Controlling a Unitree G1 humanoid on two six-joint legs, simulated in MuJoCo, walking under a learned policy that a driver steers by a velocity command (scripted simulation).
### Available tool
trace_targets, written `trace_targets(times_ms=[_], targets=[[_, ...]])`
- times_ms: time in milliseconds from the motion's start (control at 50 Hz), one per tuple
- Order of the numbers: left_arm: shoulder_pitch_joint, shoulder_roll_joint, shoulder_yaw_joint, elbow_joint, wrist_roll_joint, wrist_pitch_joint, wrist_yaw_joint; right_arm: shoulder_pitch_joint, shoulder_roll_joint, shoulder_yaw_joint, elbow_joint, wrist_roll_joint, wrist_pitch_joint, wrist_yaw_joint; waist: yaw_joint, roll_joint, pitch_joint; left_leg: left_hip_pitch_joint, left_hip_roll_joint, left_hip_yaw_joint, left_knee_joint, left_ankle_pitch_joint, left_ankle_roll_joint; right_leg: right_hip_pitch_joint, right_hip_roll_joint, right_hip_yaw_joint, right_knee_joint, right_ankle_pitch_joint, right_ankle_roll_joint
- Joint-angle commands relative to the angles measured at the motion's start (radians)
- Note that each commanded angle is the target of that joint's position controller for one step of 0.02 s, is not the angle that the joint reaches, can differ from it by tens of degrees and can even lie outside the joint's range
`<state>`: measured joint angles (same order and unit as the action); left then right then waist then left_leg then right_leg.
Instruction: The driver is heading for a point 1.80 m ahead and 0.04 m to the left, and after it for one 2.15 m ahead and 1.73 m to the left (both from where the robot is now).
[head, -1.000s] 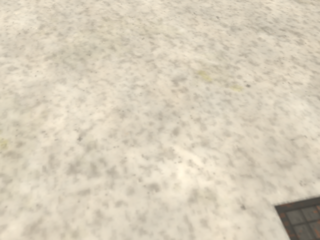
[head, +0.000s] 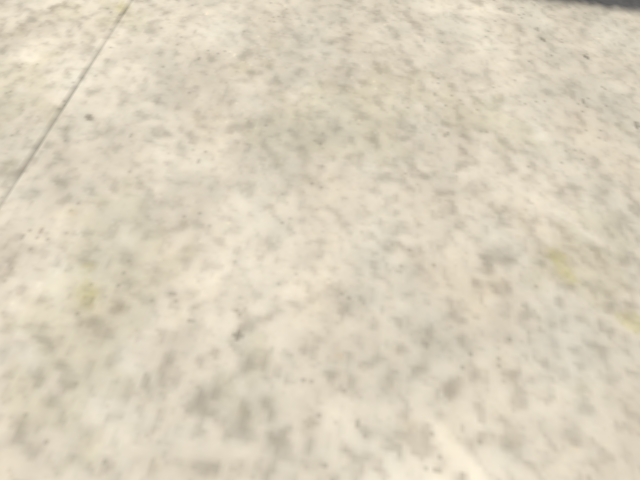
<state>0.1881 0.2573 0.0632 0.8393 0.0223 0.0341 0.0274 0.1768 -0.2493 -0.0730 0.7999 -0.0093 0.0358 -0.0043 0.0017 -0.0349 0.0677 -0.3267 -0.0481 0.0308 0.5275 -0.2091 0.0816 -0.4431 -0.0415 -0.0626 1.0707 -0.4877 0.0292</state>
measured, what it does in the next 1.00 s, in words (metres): steps on the spot: right foot, then left foot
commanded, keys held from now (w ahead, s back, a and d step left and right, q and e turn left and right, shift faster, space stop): q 0.10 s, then no key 0.90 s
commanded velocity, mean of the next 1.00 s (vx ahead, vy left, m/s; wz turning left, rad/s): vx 0.01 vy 0.00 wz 0.19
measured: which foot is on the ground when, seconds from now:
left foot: down 0.00-0.34, up 0.36-0.58, down 0.60-1.00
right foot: up 0.00-0.32, down 0.34-1.00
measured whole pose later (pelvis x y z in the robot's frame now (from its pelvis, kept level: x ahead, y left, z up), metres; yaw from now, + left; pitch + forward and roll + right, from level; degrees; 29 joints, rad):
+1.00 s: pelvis -0.03 -0.02 +0.01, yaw +9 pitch -2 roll +0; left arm 0.23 0.23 0.02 1.05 0.01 0.01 0.02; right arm 0.22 -0.22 -0.01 1.08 -0.01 0.00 -0.03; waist 0.01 0.00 0.04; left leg -0.11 -0.04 -0.06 0.36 -0.21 0.02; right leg -0.16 0.01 0.00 0.36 -0.16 -0.01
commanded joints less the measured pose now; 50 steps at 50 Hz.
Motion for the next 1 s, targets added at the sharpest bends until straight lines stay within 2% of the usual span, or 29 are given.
trace_targets(times_ms=[20,60,100,180,240,280,320,340,360,380,400,420,440,480,520,560,580,600,620,640,660,680,740,1000], targets=[[0.047,0.09,0.023,-0.052,0.014,-0.003,-0.001,-0.009,-0.123,-0.026,-0.065,0.004,-0.003,-0.009,0.012,0.127,-0.121,0.155,0.228,-0.277,-0.206,0.423,0.17,-0.089,0.006,0.073,0.038,0.081,0.007],[0.048,0.073,0.018,-0.061,0.004,0.005,-0.002,0.019,-0.153,-0.035,-0.06,0.002,-0.011,-0.001,0.009,0.101,-0.142,0.166,0.222,-0.293,-0.206,0.393,0.171,-0.077,0.015,0.081,-0.015,0.08,0.014],[0.022,0.066,0.014,-0.077,0.0,0.011,0.002,0.039,-0.17,-0.041,-0.057,-0.002,-0.011,0.001,-0.008,0.121,-0.132,0.167,0.22,-0.331,-0.22,0.279,0.172,-0.082,0.02,0.089,-0.086,0.077,0.019],[0.005,0.066,0.009,-0.088,-0.005,0.012,0.005,0.04,-0.162,-0.035,-0.059,-0.015,-0.006,0.003,-0.028,0.158,-0.132,0.134,0.215,-0.357,-0.241,0.116,0.165,-0.009,0.029,0.083,-0.212,0.079,0.008],[0.02,0.066,0.005,-0.089,-0.013,0.004,0.007,0.023,-0.163,-0.031,-0.056,-0.022,-0.001,0.008,-0.03,0.168,-0.131,0.099,0.214,-0.377,-0.229,0.115,0.15,0.088,0.05,0.068,-0.315,0.062,-0.015],[0.058,0.063,0.003,-0.081,-0.017,-0.003,0.011,0.01,-0.161,-0.027,-0.05,-0.018,0.003,0.008,-0.015,0.164,-0.126,0.085,0.215,-0.398,-0.207,0.14,0.13,0.164,0.064,0.055,-0.436,0.087,-0.035],[0.119,0.051,-0.002,-0.061,-0.012,-0.017,0.015,0.0,-0.144,-0.017,-0.042,-0.002,0.009,0.0,0.022,0.125,-0.111,0.011,0.176,-0.385,-0.161,0.087,0.063,0.312,0.058,0.062,-0.707,0.23,-0.066],[0.103,0.103,0.002,-0.074,0.008,-0.029,0.02,0.025,-0.092,-0.001,-0.046,0.001,0.004,-0.003,-0.002,-0.011,-0.105,-0.045,0.106,-0.328,-0.067,-0.024,0.004,0.343,-0.096,0.24,-0.838,0.178,-0.096],[0.03,0.187,0.014,-0.103,0.011,-0.033,0.015,0.031,-0.059,0.007,-0.057,0.012,-0.002,-0.005,-0.034,-0.163,-0.073,-0.124,-0.068,-0.168,0.026,-0.176,-0.038,0.297,-0.288,0.47,-0.907,0.26,-0.175],[0.005,0.155,0.008,-0.099,0.015,-0.037,0.008,0.001,-0.111,-0.005,-0.043,-0.009,0.001,-0.007,-0.008,-0.155,-0.058,-0.019,-0.046,-0.145,0.184,-0.291,-0.049,0.154,-0.332,0.47,-0.889,0.327,-0.252],[-0.033,0.101,-0.009,-0.102,0.008,-0.044,0.004,0.017,-0.117,-0.01,-0.028,-0.004,0.003,-0.002,-0.034,-0.104,-0.048,0.015,-0.038,-0.162,0.254,-0.258,-0.053,0.137,-0.275,0.403,-0.882,0.372,-0.254],[-0.063,0.085,-0.014,-0.099,0.002,-0.046,0.004,0.034,-0.11,-0.011,-0.01,-0.001,0.004,0.001,-0.05,-0.091,-0.035,0.021,-0.037,-0.156,0.285,-0.223,-0.06,0.143,-0.219,0.326,-0.86,0.423,-0.229],[-0.07,0.085,-0.016,-0.096,-0.001,-0.048,0.007,0.048,-0.106,-0.011,0.002,-0.004,0.006,0.003,-0.055,-0.111,-0.043,0.015,-0.033,-0.145,0.292,-0.202,-0.068,0.187,-0.177,0.27,-0.835,0.497,-0.207],[-0.033,0.087,-0.017,-0.073,-0.007,-0.05,0.008,0.058,-0.081,0.001,0.024,-0.009,0.005,0.002,-0.035,-0.114,-0.069,0.008,-0.02,-0.112,0.209,-0.214,-0.092,0.3,-0.141,0.213,-0.769,0.676,-0.198],[0.022,0.095,-0.016,-0.043,-0.007,-0.048,0.006,0.026,-0.059,0.014,0.031,0.001,0.004,-0.008,0.002,-0.115,-0.096,0.036,-0.003,-0.079,0.079,-0.216,-0.102,0.379,-0.148,0.216,-0.72,0.775,-0.206],[0.038,0.111,-0.01,-0.019,-0.007,-0.04,0.006,0.029,-0.057,0.019,0.05,0.012,0.003,-0.019,0.002,-0.118,-0.108,0.102,0.0,-0.054,-0.093,-0.115,-0.098,0.405,-0.142,0.224,-0.685,0.814,-0.191],[0.031,0.118,-0.007,-0.011,-0.009,-0.036,0.005,0.047,-0.059,0.022,0.066,0.011,-0.001,-0.023,-0.012,-0.107,-0.108,0.172,0.015,-0.06,-0.21,0.028,-0.093,0.381,-0.133,0.222,-0.676,0.794,-0.163],[0.038,0.108,-0.008,-0.007,-0.01,-0.038,0.004,0.045,-0.084,0.019,0.076,0.003,-0.007,-0.028,-0.004,-0.087,-0.114,0.245,0.051,-0.112,-0.249,0.113,-0.085,0.338,-0.125,0.231,-0.681,0.721,-0.128],[0.045,0.098,-0.01,-0.011,-0.011,-0.042,-0.002,0.047,-0.124,0.015,0.08,-0.01,-0.015,-0.031,0.013,-0.034,-0.135,0.314,0.121,-0.178,-0.209,0.234,-0.074,0.283,-0.101,0.217,-0.678,0.618,-0.099],[0.07,0.078,-0.011,-0.001,-0.02,-0.043,-0.007,0.017,-0.147,0.009,0.1,0.0,-0.017,-0.027,0.053,0.068,-0.1,0.265,0.136,-0.182,-0.149,0.289,-0.047,0.271,-0.042,0.169,-0.736,0.492,-0.085],[0.037,0.083,-0.013,0.022,-0.017,-0.04,-0.003,0.01,-0.099,0.02,0.106,0.006,-0.021,-0.02,0.014,0.064,-0.084,0.206,0.133,-0.187,-0.169,0.209,-0.039,0.311,-0.026,0.151,-0.741,0.411,-0.072],[0.012,0.085,-0.01,0.031,-0.014,-0.034,0.0,0.014,-0.083,0.026,0.118,0.002,-0.027,-0.018,0.004,0.067,-0.057,0.168,0.129,-0.189,-0.193,0.159,-0.042,0.326,-0.025,0.149,-0.732,0.39,-0.068],[0.008,0.082,-0.009,0.058,-0.008,-0.028,-0.006,0.026,-0.093,0.032,0.162,-0.001,-0.031,-0.029,0.01,0.097,-0.035,0.143,0.121,-0.195,-0.229,0.101,-0.043,0.333,-0.039,0.156,-0.735,0.392,-0.077],[0.051,0.058,-0.028,0.2,-0.01,-0.032,-0.004,0.057,-0.077,0.051,0.264,0.0,-0.04,-0.032,0.007,0.04,-0.009,0.127,0.121,-0.197,-0.264,-0.003,-0.028,0.3,-0.037,0.159,-0.767,0.321,-0.06]])
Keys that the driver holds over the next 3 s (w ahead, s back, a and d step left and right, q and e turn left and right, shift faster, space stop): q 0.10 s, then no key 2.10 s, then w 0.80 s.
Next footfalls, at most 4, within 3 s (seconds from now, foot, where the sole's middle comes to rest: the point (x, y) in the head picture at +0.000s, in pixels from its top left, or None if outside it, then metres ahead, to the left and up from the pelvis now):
0.34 right None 0.05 -0.13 -0.77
0.60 left None -0.01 0.09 -0.77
2.96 left None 0.43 0.07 -0.77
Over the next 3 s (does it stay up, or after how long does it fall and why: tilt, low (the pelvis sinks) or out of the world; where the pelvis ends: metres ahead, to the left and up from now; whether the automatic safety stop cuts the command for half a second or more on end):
stays up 0.29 0.00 -0.02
